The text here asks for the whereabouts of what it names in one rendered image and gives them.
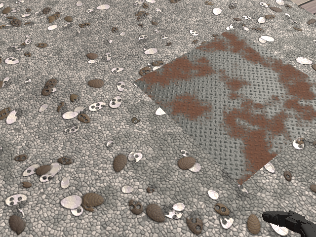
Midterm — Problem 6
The right robot hand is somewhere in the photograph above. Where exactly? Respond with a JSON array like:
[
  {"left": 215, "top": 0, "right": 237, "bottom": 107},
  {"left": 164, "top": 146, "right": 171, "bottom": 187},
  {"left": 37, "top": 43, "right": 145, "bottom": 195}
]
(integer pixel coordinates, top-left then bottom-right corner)
[{"left": 262, "top": 210, "right": 316, "bottom": 237}]

